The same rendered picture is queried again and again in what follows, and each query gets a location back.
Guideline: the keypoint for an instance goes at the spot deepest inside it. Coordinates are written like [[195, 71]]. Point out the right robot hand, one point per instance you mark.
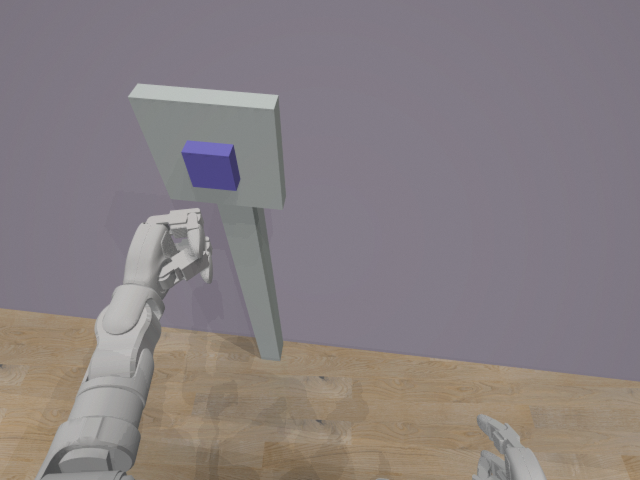
[[520, 462]]

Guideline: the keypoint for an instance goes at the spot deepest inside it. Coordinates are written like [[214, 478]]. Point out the left robot forearm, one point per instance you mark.
[[101, 433]]

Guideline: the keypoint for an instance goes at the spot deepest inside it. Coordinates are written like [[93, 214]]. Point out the panel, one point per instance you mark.
[[169, 116]]

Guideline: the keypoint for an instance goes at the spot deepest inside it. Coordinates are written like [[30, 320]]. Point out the button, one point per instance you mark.
[[211, 165]]

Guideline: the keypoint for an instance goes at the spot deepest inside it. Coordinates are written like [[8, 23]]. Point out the left robot hand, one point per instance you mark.
[[152, 248]]

